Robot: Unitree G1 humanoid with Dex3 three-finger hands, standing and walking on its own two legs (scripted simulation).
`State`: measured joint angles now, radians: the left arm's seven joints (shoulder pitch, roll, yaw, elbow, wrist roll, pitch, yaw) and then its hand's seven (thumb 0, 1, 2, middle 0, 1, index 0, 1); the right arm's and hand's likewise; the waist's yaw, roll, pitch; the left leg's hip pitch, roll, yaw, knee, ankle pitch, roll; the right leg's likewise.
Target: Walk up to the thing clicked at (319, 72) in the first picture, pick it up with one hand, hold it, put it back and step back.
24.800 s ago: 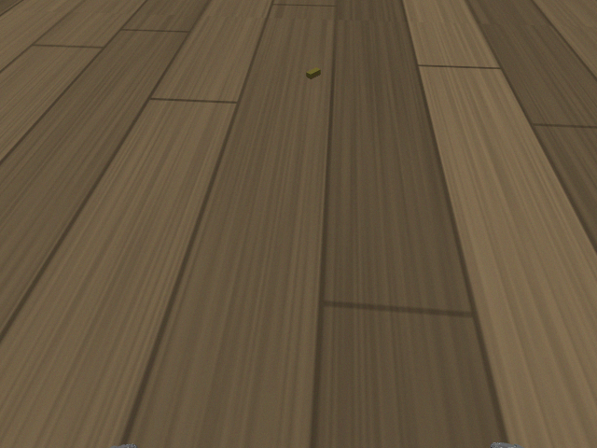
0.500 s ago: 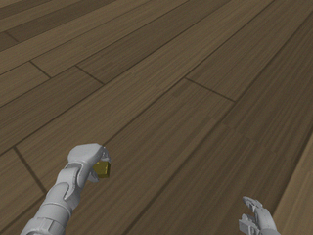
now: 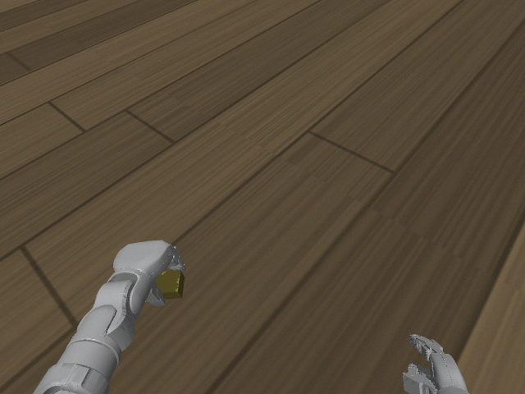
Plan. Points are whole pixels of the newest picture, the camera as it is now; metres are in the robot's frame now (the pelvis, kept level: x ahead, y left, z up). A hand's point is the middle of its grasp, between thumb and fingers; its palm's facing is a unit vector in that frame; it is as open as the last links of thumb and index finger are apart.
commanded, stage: crouch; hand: left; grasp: from above
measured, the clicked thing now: (156, 285) +0.30 +0.23 -0.07
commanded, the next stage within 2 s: lower in 1.96 s
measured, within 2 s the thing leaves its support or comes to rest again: neither
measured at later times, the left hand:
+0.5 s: hand (172, 302) +0.31 +0.23 -0.18, palm faces -0.42 +0.02 -0.91, open 7.0 cm
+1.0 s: hand (197, 321) +0.35 +0.24 -0.42, palm faces -0.47 -0.02 -0.88, open 7.0 cm
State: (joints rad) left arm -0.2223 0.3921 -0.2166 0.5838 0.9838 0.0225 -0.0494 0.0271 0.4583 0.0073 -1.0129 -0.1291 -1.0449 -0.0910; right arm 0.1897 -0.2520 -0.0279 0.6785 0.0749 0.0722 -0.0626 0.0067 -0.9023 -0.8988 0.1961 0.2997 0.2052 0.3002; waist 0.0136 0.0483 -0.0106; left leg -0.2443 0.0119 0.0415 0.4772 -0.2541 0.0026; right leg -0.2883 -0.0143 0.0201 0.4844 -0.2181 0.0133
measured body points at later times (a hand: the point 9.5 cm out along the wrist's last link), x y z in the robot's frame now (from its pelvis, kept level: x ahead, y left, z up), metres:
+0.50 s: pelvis -0.03 +0.00 -0.08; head +0.06 +0.01 +0.37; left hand +0.33 +0.23 -0.12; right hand +0.08 -0.28 -0.19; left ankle +0.00 +0.12 -0.74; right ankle +0.02 -0.13 -0.74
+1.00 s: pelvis -0.07 +0.01 -0.28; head +0.13 +0.03 +0.13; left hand +0.37 +0.24 -0.37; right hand -0.02 -0.26 -0.40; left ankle +0.00 +0.12 -0.74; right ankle +0.02 -0.13 -0.74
